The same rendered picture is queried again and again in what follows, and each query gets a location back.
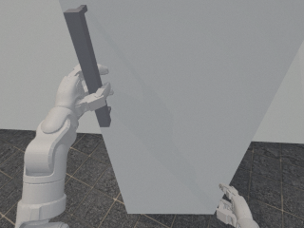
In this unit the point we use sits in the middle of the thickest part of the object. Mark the handle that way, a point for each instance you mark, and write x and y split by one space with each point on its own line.
79 33

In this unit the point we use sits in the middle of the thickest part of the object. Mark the left robot hand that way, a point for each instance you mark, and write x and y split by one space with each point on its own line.
71 94

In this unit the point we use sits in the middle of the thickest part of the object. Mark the robot left forearm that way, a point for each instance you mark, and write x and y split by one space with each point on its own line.
45 169

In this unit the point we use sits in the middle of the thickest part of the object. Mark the fridge door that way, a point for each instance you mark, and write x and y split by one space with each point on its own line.
192 82

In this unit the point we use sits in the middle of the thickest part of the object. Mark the robot right forearm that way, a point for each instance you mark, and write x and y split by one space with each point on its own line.
246 223

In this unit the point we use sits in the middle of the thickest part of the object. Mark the right robot hand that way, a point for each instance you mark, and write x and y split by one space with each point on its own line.
228 212

